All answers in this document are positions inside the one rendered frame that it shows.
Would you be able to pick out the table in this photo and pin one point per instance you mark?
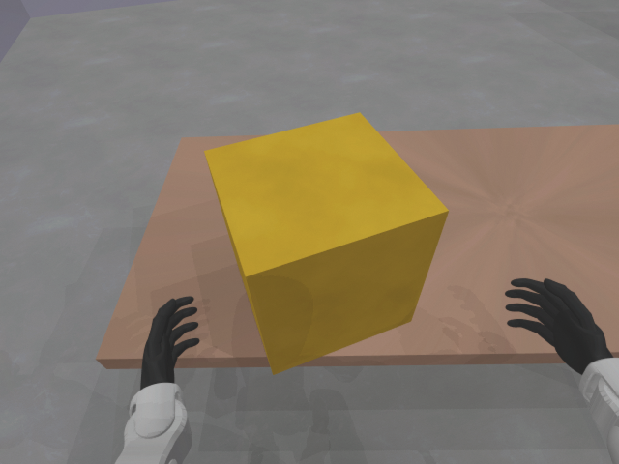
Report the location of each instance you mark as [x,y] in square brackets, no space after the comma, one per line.
[530,202]

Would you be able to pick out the robot left hand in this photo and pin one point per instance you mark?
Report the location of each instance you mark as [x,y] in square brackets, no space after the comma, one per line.
[160,354]

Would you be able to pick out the carton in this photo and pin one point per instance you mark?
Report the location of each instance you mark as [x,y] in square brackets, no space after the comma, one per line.
[332,231]

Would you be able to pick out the robot left forearm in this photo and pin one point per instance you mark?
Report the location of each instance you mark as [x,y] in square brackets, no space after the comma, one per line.
[158,431]

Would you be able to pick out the robot right hand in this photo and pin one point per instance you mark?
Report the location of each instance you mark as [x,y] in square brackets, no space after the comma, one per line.
[568,325]

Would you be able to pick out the robot right forearm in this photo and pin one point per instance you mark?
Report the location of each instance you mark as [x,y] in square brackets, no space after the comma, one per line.
[599,384]

